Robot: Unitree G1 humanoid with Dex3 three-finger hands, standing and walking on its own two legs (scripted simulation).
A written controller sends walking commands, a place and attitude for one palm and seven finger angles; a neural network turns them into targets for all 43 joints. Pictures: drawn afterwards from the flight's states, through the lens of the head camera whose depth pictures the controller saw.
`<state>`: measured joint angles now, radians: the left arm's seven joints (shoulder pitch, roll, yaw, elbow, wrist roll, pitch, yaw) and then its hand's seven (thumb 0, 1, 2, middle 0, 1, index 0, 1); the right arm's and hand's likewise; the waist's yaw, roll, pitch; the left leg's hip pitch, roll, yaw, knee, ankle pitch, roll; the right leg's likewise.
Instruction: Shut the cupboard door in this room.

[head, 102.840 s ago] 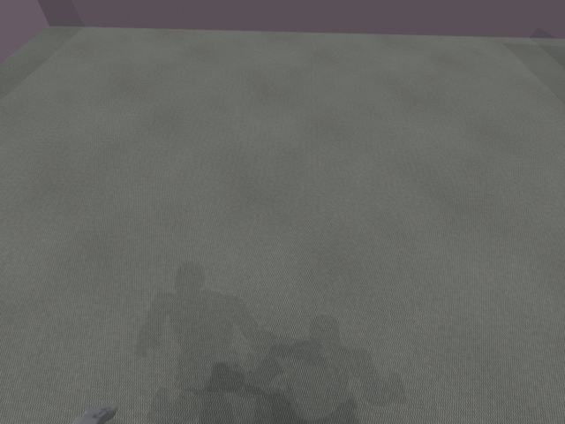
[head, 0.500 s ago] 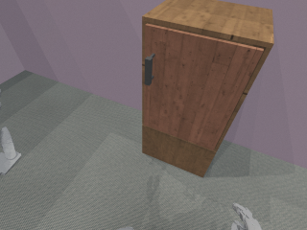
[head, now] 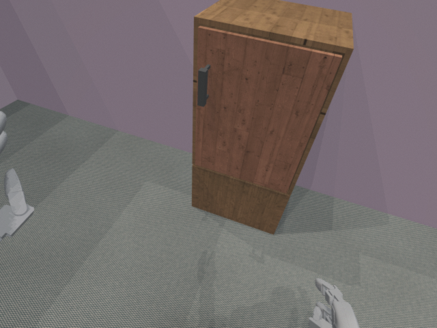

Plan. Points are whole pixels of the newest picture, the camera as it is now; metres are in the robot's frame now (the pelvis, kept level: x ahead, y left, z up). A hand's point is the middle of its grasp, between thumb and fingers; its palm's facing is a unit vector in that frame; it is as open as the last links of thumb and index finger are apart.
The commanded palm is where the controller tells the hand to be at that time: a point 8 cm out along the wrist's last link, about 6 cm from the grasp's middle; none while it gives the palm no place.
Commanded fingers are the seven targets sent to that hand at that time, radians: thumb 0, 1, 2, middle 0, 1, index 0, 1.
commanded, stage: stop stepping back and stand still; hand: left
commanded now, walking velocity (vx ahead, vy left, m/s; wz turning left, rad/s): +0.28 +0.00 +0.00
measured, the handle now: (204, 85) +0.85 +0.11 +0.04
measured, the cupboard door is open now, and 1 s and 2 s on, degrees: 0 0 0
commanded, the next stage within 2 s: let the arm hang, fingers relaxed in 1.68 s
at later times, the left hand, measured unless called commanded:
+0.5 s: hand out of the picture +0.12 +0.31 +0.20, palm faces +0.38 -0.86 -0.34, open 7.4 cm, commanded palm +0.04 +0.35 +0.20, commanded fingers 0.00 0.90 0.90 -0.20 -0.30 -0.20 -0.30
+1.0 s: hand out of the picture +0.08 +0.37 +0.18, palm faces +0.43 -0.82 -0.38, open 7.4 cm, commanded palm +0.01 +0.41 +0.20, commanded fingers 0.00 0.90 0.90 -0.20 -0.30 -0.20 -0.30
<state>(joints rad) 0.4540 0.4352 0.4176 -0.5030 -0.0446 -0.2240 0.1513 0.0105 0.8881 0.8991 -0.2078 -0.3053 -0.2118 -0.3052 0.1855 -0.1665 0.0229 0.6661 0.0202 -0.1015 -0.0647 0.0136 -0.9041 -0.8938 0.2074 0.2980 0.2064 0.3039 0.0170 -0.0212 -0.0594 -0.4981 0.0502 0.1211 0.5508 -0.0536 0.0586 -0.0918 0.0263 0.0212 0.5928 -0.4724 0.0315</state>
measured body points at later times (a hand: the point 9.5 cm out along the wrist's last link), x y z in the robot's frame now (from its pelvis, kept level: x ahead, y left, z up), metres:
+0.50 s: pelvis -0.12 +0.06 +0.02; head -0.12 +0.10 +0.47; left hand +0.09 +0.35 +0.22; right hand +0.01 -0.17 -0.06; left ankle +0.03 +0.11 -0.71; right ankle -0.12 -0.04 -0.66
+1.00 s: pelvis -0.13 +0.11 +0.01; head -0.13 +0.14 +0.46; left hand +0.05 +0.41 +0.20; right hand +0.01 -0.14 -0.06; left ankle -0.15 +0.25 -0.72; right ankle -0.14 +0.02 -0.70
